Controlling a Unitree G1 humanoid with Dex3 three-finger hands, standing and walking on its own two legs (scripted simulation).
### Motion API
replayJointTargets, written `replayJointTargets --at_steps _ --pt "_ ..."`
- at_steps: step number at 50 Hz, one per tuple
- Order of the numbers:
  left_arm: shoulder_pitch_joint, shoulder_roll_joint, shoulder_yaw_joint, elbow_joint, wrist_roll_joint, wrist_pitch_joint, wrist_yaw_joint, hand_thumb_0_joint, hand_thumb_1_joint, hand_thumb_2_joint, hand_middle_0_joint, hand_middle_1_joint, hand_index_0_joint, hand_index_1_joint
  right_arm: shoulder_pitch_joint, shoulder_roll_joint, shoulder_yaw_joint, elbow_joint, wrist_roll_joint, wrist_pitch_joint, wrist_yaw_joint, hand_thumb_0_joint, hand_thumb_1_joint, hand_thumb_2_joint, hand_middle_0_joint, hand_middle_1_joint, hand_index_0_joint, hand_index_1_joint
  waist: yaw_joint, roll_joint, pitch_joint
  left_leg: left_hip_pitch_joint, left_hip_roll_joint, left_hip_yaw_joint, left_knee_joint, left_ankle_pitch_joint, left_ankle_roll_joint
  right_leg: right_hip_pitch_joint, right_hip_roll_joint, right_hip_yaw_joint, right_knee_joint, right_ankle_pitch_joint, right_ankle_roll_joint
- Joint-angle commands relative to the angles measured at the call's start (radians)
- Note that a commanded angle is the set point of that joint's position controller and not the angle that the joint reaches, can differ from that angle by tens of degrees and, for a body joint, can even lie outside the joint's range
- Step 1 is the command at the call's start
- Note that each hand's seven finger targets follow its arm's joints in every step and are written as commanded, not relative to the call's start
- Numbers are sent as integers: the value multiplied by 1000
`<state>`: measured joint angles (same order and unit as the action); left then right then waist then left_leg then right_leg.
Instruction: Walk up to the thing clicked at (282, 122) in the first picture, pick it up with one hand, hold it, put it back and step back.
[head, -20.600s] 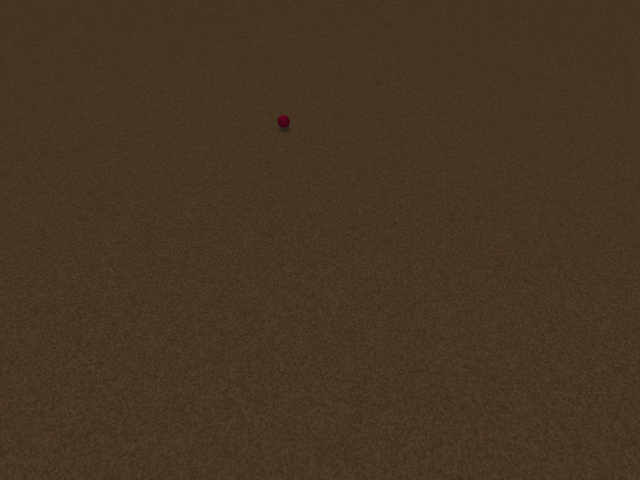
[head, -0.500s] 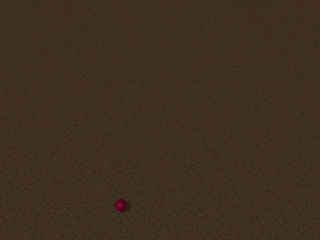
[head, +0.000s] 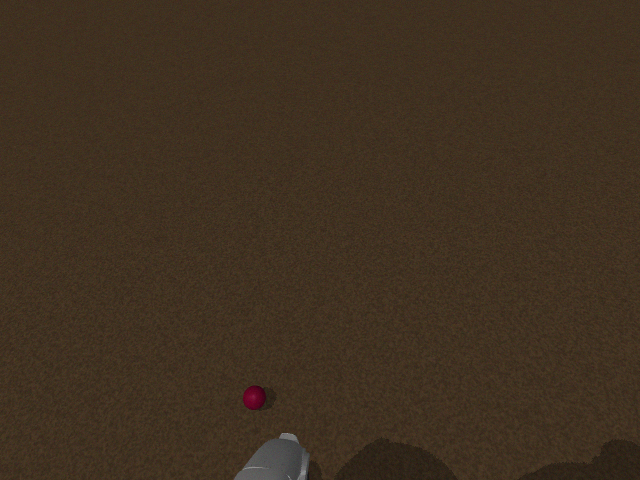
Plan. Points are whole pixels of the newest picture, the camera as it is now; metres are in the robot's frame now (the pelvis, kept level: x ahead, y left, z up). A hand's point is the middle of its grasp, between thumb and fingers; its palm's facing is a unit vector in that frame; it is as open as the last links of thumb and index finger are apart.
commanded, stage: walk up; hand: left
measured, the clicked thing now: (254, 397) +0.41 +0.27 -0.74
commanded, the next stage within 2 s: none
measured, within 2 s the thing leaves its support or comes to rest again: neither
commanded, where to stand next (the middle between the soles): +0.02 +0.04 m, yaw -1 degrees
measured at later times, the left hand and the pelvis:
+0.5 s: hand out of the picture +0.01 +0.31 -0.15, palm faces -0.01 -0.86 -0.51, open 7.4 cm; pelvis -0.07 +0.03 -0.03, yaw +0 degrees
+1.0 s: hand out of the picture -0.09 +0.31 -0.17, palm faces +0.03 -0.96 -0.29, open 7.4 cm; pelvis -0.12 +0.04 +0.00, yaw +3 degrees
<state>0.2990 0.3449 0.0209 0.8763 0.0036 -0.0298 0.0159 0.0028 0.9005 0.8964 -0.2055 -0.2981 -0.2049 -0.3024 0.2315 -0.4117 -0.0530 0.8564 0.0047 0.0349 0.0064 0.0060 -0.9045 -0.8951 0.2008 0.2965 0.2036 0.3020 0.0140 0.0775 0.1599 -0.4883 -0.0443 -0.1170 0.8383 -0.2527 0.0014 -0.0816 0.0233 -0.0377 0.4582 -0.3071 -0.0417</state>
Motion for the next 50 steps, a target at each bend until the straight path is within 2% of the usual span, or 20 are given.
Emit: replayJointTargets --at_steps 1,4,5,6,8,13,18,21,23,24,25,28,29,33,35,38,40,42,46,50 --pt "-69 248 73 -111 -9 8 35 0 900 900 -200 -300 -200 -300 27 -141 -39 -62 -13 1 -13 0 -900 -900 200 300 200 300 -4 -247 -126 117 11 78 -130 36 20 -22 -231 71 68 804 -69" --pt "-59 282 79 -108 -25 19 44 0 900 900 -200 -300 -200 -300 17 -152 -49 -80 -35 -2 -10 0 -900 -900 200 300 200 300 -9 -220 -174 185 29 88 -314 100 56 -5 -261 111 199 806 -77" --pt "-48 280 76 -104 -36 20 48 0 900 900 -200 -300 -200 -300 31 -170 -55 -84 -41 -8 -8 0 -900 -900 200 300 200 300 -20 -157 -208 258 49 66 -388 353 77 -11 -224 90 286 763 -38" --pt "-37 262 72 -109 -50 19 50 0 900 900 -200 -300 -200 -300 35 -219 -72 -99 -48 -14 -9 0 -900 -900 200 300 200 300 -37 -31 -268 354 143 -39 -370 798 140 -59 -121 65 458 584 14" --pt "36 207 67 -94 -65 35 70 0 900 900 -200 -300 -200 -300 6 -252 -89 -121 -35 -11 -3 0 -900 -900 200 300 200 300 -29 220 -330 527 351 -253 -314 1276 334 -278 78 66 745 -411 40" --pt "26 259 83 -57 -55 50 70 0 900 900 -200 -300 -200 -300 -96 -162 -74 -193 -40 21 -8 0 -900 -900 200 300 200 300 -19 46 -269 352 224 -69 -331 791 228 -284 25 106 696 -251 32" --pt "27 232 84 -57 -38 31 80 0 900 900 -200 -300 -200 -300 -96 -158 -87 -219 -56 46 16 0 -900 -900 200 300 200 300 -53 86 -269 379 242 -118 -306 621 262 -257 -1 16 421 -196 59" --pt "129 231 97 -18 -22 22 76 0 900 900 -200 -300 -200 -300 -162 -181 -92 -238 -53 66 29 0 -900 -900 200 300 200 300 14 89 -268 257 205 -113 -265 268 196 -124 -16 12 126 -5 28" --pt "125 301 115 -24 13 5 73 0 900 900 -200 -300 -200 -300 -149 -133 -79 -226 -33 77 31 0 -900 -900 200 300 200 300 25 -101 -194 -24 95 -82 -109 -105 80 -47 -162 294 -54 -90 -41" --pt "-48 378 136 -119 52 15 46 0 900 900 -200 -300 -200 -300 -91 -92 -72 -209 -7 60 11 0 -900 -900 200 300 200 300 -1 -410 -110 -136 -101 13 169 -342 5 -213 -425 579 -170 -95 -190" --pt "-156 443 144 -171 60 16 46 0 900 900 -200 -300 -200 -300 -138 -188 -97 -213 -19 64 -10 0 -900 -900 200 300 200 300 27 -395 -55 -10 -53 -113 408 -382 -9 -481 -560 716 -219 -8 -326" --pt "-256 273 110 -180 40 13 41 0 900 900 -200 -300 -200 -300 -31 -188 -102 -131 -10 46 4 0 -900 -900 200 300 200 300 -62 -185 -6 35 -101 -99 557 -203 -16 -455 -299 266 -76 264 -204" --pt "-267 254 114 -178 41 15 34 0 900 900 -200 -300 -200 -300 13 -167 -95 -113 -8 38 1 0 -900 -900 200 300 200 300 -71 -217 -40 7 -120 -63 544 -158 -21 -397 -235 193 -86 121 -156" --pt "-108 247 120 -158 75 26 0 0 900 900 -200 -300 -200 -300 13 -189 -64 -79 -6 -22 -2 0 -900 -900 200 300 200 300 49 -312 -179 -4 -38 113 62 -239 -48 -48 -160 193 -95 -335 -119" --pt "-31 279 133 -151 75 41 -18 0 900 900 -200 -300 -200 -300 -23 -175 -55 -86 -17 -45 -5 0 -900 -900 200 300 200 300 94 -364 -194 33 -23 151 -159 -321 -56 47 -183 207 -61 -327 -139" --pt "24 277 110 -148 45 61 -36 0 900 900 -200 -300 -200 -300 83 -135 -63 -21 -43 -88 -36 0 -900 -900 200 300 200 300 26 -191 -200 349 -13 162 -634 -25 -20 -69 -167 145 178 -68 -91" --pt "15 146 84 -174 29 68 -40 0 900 900 -200 -300 -200 -300 149 -289 -91 -26 -72 -106 -39 0 -900 -900 200 300 200 300 -10 120 -142 628 331 -446 -607 -295 100 -675 15 58 536 -308 22" --pt "-172 313 123 -181 45 53 -37 0 900 900 -200 -300 -200 -300 115 -370 -114 -36 -36 -110 -36 0 -900 -900 200 300 200 300 -81 30 58 246 515 -598 -728 -648 276 -643 -111 212 589 -204 13" --pt "-36 261 118 -112 20 37 -60 0 900 900 -200 -300 -200 -300 95 -227 -66 -36 -28 -138 -35 0 -900 -900 200 300 200 300 -15 80 35 407 269 -112 -557 69 157 -605 -67 178 509 5 25" --pt "-72 219 93 -104 10 26 -72 0 900 900 -200 -300 -200 -300 21 -226 -68 -73 -29 -127 -23 0 -900 -900 200 300 200 300 -21 172 6 227 227 26 -573 23 152 -347 -87 91 313 66 46"
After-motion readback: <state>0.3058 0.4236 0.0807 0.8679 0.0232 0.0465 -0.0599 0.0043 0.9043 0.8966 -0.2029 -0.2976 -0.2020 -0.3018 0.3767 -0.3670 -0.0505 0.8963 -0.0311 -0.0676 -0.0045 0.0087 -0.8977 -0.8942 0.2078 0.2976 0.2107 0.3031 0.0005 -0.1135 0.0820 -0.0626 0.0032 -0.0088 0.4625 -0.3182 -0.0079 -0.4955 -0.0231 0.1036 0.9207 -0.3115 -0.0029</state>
